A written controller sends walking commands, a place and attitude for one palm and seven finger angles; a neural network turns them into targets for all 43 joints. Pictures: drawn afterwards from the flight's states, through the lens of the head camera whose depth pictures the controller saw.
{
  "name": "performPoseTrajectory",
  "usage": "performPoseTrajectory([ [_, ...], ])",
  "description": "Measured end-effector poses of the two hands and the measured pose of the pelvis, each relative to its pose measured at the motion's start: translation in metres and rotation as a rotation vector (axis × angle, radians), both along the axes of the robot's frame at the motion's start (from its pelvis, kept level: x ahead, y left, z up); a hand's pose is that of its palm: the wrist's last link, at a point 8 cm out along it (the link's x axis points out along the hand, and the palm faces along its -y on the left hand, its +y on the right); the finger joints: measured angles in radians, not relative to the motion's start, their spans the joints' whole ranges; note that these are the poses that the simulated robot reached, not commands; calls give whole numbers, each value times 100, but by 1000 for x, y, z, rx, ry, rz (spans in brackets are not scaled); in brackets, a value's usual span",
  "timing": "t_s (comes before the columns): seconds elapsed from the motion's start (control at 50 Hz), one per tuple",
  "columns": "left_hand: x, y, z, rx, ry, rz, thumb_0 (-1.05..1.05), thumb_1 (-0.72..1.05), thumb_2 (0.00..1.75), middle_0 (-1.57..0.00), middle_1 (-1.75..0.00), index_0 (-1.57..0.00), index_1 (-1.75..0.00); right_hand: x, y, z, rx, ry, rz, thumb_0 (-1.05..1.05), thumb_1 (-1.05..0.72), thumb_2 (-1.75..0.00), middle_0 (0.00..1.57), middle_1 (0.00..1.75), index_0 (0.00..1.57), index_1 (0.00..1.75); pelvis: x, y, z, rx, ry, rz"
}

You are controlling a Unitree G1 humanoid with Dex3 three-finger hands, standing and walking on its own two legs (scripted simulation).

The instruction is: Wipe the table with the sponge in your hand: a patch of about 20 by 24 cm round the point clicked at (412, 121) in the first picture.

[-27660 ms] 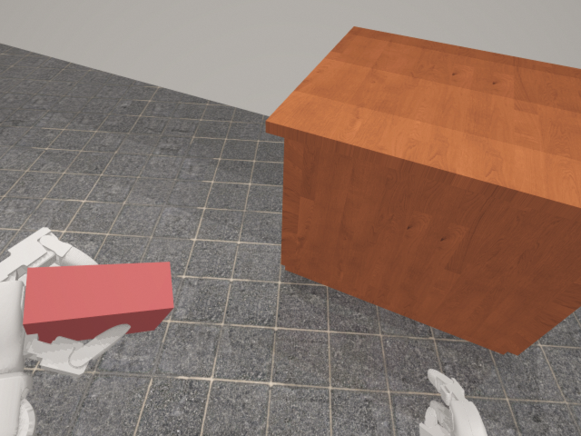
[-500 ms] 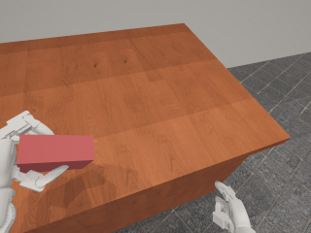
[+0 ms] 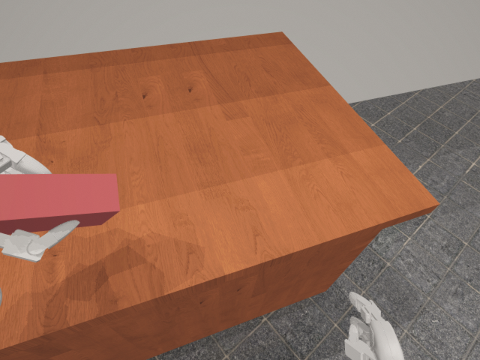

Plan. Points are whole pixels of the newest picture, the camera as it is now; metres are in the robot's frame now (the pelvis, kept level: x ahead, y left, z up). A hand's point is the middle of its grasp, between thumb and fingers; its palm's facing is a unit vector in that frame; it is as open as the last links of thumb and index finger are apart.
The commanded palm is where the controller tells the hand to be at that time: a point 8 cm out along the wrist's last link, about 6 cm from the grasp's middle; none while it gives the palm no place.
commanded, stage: come to a stop and stand still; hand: left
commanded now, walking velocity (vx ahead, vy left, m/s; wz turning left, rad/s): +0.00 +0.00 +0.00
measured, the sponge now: (75, 203) +0.27 +0.26 +0.14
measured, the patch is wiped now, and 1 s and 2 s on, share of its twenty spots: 0.00 0.00 0.00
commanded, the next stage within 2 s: look again from close up in 0.16 s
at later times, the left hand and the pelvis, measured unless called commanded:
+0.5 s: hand (51, 218) +0.23 +0.26 +0.16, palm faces +0.38 -0.86 -0.35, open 9.4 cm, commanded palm +0.17 +0.30 +0.17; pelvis +0.02 +0.02 +0.00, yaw +1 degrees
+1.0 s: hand (55, 182) +0.27 +0.26 +0.19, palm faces +0.38 -0.82 -0.43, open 9.4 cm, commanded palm +0.19 +0.29 +0.17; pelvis +0.03 +0.01 +0.00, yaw +1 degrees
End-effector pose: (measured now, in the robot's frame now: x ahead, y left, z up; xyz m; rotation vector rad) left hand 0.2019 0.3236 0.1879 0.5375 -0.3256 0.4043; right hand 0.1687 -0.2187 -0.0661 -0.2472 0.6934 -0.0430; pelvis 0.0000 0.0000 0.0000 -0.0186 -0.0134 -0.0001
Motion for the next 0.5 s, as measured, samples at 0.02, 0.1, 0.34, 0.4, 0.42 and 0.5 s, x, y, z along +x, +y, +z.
performPoseTrajectory([
  [0.02, -1, -3, 0, -15, -6, -5, -1, -44, 104, -80, -139, -81, -139, -2, -1, 0, 7, -11, -8, 1, -91, -90, 20, 30, 20, 30, -1, 1, 0, 1, -2, -3],
  [0.1, -13, -35, -8, -53, 31, -110, -1, -43, 104, -80, -139, -80, -139, -10, -3, 0, 22, -40, -43, 1, -91, -90, 20, 30, 20, 30, 0, 9, -1, 3, -5, -8],
  [0.34, -24, -3, -21, -57, 49, -5, -1, -44, 104, -81, -139, -81, -139, 0, 10, 1, -29, 1, -4, 1, -91, -90, 20, 30, 20, 30, 6, 10, 0, -1, 1, 24],
  [0.4, -20, -8, -16, -84, 2, -12, -1, -44, 104, -80, -139, -81, -139, 12, 16, 4, -25, -25, 18, 1, -91, -90, 20, 30, 20, 30, 10, 13, 0, -3, -1, 22],
  [0.42, -18, -11, -14, -91, -7, -25, -1, -44, 104, -80, -139, -81, -139, 16, 18, 6, -21, -36, 23, 1, -91, -90, 20, 30, 20, 30, 11, 14, 0, -3, -1, 21],
  [0.5, -10, -21, -14, -96, -1, -83, -1, -44, 104, -80, -139, -81, -139, 31, 26, 13, -7, -77, 25, 1, -91, -90, 20, 30, 20, 30, 16, 17, 1, -3, 2, 16],
])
